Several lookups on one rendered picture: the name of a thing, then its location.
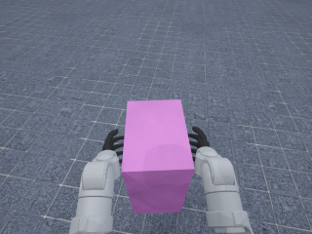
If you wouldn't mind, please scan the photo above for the robot left forearm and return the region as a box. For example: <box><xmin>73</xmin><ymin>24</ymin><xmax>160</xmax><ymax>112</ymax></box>
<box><xmin>68</xmin><ymin>149</ymin><xmax>121</xmax><ymax>234</ymax></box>

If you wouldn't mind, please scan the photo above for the carton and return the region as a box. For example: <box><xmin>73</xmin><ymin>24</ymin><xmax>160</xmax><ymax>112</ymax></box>
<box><xmin>121</xmin><ymin>99</ymin><xmax>195</xmax><ymax>215</ymax></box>

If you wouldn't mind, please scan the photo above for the left robot hand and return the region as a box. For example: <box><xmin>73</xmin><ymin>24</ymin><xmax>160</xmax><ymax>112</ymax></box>
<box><xmin>101</xmin><ymin>129</ymin><xmax>125</xmax><ymax>163</ymax></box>

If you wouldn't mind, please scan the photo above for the right robot hand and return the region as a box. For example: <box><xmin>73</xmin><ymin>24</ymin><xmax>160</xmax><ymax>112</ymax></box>
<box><xmin>188</xmin><ymin>126</ymin><xmax>210</xmax><ymax>161</ymax></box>

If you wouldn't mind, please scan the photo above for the robot right forearm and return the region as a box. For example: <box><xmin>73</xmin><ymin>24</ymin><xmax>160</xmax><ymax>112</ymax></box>
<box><xmin>194</xmin><ymin>146</ymin><xmax>254</xmax><ymax>234</ymax></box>

